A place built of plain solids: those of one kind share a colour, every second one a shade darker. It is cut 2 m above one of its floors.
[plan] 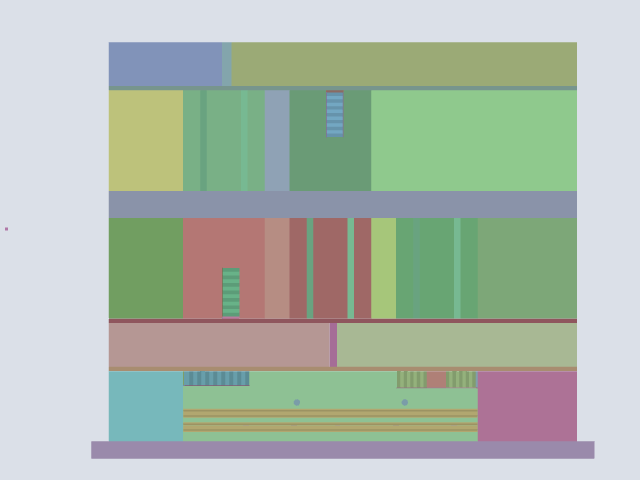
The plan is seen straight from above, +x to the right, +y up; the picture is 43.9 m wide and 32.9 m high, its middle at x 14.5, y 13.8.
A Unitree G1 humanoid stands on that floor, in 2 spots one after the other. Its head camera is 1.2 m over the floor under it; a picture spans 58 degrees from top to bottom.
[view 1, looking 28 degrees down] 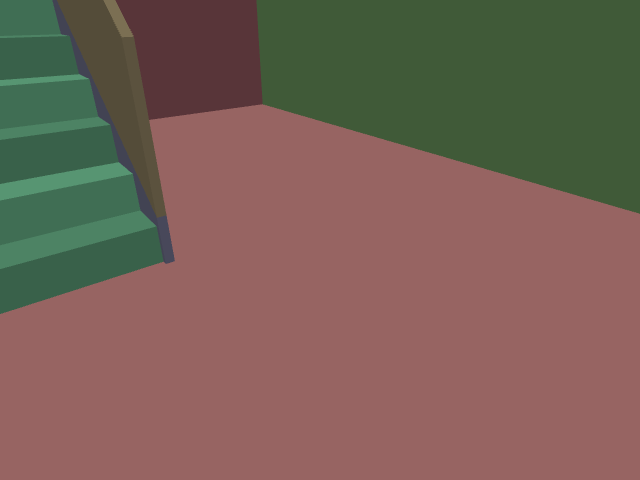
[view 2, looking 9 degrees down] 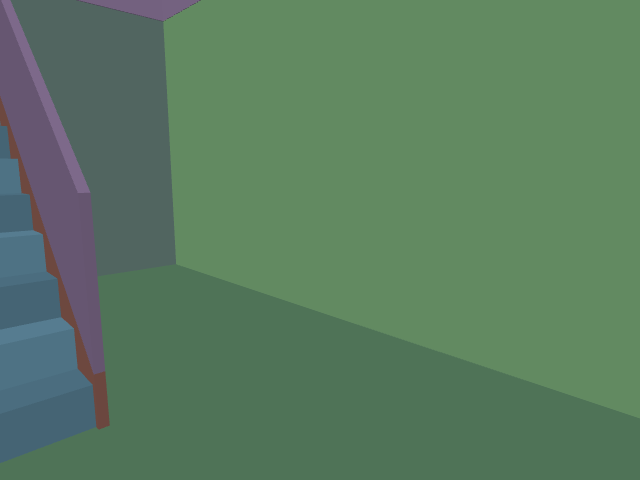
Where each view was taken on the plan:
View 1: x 8.41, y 13.98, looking -128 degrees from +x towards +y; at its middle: floor_basins_gravel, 2.56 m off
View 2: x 15.51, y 18.76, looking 46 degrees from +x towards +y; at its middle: floor_hall6c_tile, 3.65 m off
